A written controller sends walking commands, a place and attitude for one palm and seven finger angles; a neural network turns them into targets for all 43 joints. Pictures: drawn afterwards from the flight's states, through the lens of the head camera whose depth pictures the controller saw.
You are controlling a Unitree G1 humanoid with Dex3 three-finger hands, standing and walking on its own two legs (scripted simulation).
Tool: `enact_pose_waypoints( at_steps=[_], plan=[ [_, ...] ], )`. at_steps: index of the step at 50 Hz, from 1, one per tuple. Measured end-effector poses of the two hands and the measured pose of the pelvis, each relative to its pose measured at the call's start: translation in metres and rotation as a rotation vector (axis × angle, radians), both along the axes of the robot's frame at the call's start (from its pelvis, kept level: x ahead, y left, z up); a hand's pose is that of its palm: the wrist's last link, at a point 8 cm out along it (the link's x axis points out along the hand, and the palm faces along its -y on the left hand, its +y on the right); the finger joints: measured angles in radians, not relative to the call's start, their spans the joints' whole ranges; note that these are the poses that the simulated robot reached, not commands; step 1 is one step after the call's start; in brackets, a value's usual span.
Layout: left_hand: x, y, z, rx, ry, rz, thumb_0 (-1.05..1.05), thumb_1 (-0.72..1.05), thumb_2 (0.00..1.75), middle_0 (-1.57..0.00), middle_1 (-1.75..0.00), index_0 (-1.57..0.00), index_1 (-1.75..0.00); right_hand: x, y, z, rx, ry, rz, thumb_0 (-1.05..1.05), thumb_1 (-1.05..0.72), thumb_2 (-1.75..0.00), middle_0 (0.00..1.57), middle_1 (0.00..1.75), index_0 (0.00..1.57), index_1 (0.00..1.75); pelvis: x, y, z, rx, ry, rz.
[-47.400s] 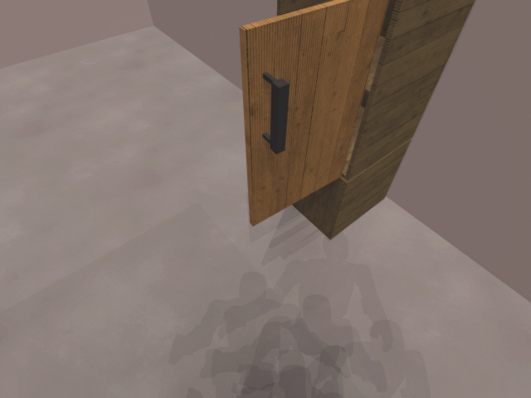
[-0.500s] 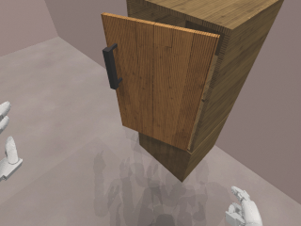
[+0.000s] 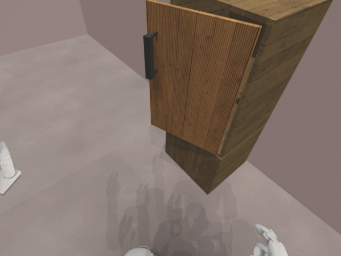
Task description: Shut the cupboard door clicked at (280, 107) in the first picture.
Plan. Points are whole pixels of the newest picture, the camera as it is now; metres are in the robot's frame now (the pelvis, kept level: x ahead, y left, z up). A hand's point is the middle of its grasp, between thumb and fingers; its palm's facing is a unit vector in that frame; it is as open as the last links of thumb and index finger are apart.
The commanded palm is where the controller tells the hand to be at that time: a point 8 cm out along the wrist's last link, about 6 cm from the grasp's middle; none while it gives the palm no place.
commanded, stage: step back with the hand held close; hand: left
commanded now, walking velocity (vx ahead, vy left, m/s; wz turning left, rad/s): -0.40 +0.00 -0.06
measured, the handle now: (152, 56) +0.77 +0.13 +0.09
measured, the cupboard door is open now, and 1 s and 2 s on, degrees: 19 19 19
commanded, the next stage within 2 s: stop stepping back and stand still in 0.16 s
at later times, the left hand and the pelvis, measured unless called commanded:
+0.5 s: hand out of the picture +0.02 +0.32 +0.20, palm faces +0.59 -0.73 -0.35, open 7.4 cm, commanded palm +0.00 +0.34 +0.20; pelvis -0.13 +0.04 +0.00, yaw +1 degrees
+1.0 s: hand out of the picture +0.02 +0.33 +0.18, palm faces +0.43 -0.78 -0.46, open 7.4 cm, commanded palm -0.02 +0.35 +0.20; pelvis -0.18 +0.06 +0.02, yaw -5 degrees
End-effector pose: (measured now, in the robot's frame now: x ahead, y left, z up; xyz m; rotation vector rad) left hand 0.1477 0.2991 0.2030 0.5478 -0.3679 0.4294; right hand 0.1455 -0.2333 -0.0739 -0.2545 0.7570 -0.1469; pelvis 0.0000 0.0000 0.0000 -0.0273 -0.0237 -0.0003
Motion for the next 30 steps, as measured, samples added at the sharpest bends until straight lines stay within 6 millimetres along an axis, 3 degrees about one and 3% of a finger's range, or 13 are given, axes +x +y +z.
enact_pose_waypoints(
  at_steps=[8, 11, 14, 18, 23, 26, 30],
  plan=[
    [-0.017, 0.017, -0.009, -0.024, -0.021, -0.045, 0.01, 0.89, 0.9, -0.21, -0.31, -0.22, -0.31, -0.045, 0.001, 0.004, -0.051, -0.01, -0.056, 0.01, -0.9, -0.9, 0.21, 0.3, 0.2, 0.3, -0.043, 0.016, -0.004, -0.043, -0.008, 0.006],
    [-0.034, 0.022, -0.001, 0.011, -0.031, -0.068, 0.02, 0.89, 0.9, -0.21, -0.31, -0.22, -0.31, -0.064, 0.008, 0.004, -0.045, -0.016, -0.052, 0.01, -0.9, -0.9, 0.2, 0.3, 0.2, 0.3, -0.064, 0.016, -0.006, -0.079, -0.004, 0.042],
    [-0.068, 0.024, 0.011, 0.064, -0.091, -0.078, 0.02, 0.89, 0.9, -0.21, -0.31, -0.22, -0.31, -0.078, 0.017, 0.002, -0.017, -0.027, -0.024, 0.01, -0.9, -0.9, 0.2, 0.3, 0.2, 0.3, -0.082, 0.014, -0.01, -0.078, 0.016, 0.065],
    [-0.123, 0.025, 0.011, 0.106, -0.073, -0.039, 0.01, 0.89, 0.9, -0.21, -0.31, -0.22, -0.31, -0.091, 0.03, -0.008, 0.023, -0.064, 0.033, 0.01, -0.9, -0.9, 0.2, 0.3, 0.2, 0.3, -0.116, 0.015, -0.019, -0.048, 0.035, 0.066],
    [-0.174, 0.042, 0.01, 0.017, -0.049, 0.054, 0.01, 0.89, 0.9, -0.21, -0.31, -0.22, -0.31, -0.123, 0.048, -0.002, 0.014, 0.022, 0.077, 0.01, -0.9, -0.9, 0.21, 0.3, 0.2, 0.3, -0.132, 0.028, 0.0, 0.002, 0.01, 0.016],
    [-0.178, 0.062, 0.003, -0.067, -0.086, 0.119, 0.01, 0.89, 0.9, -0.21, -0.31, -0.22, -0.31, -0.137, 0.055, 0.006, -0.014, 0.004, 0.074, 0.01, -0.9, -0.9, 0.21, 0.3, 0.2, 0.3, -0.138, 0.04, 0.004, 0.003, 0.018, 0.021],
    [-0.16, 0.083, -0.012, -0.177, -0.08, 0.136, 0.01, 0.89, 0.9, -0.2, -0.31, -0.21, -0.31, -0.152, 0.063, 0.011, -0.035, -0.026, 0.046, 0.01, -0.9, -0.9, 0.21, 0.3, 0.2, 0.3, -0.162, 0.056, 0.005, 0.012, 0.0, 0.022]
  ],
)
